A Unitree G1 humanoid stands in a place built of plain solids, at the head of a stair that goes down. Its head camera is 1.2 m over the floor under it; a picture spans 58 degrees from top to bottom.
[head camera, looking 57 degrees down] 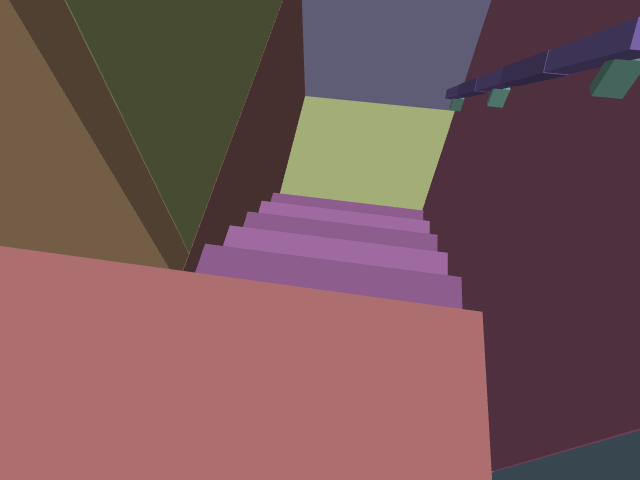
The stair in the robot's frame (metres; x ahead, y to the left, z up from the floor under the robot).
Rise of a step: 0.20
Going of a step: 0.23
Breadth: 0.97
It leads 8 degrees to the right of straight ahead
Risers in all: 6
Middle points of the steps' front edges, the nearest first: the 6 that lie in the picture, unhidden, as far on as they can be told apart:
0.59 -0.01 0.00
0.82 -0.04 -0.19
1.04 -0.07 -0.39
1.26 -0.11 -0.59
1.49 -0.14 -0.78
1.71 -0.17 -0.98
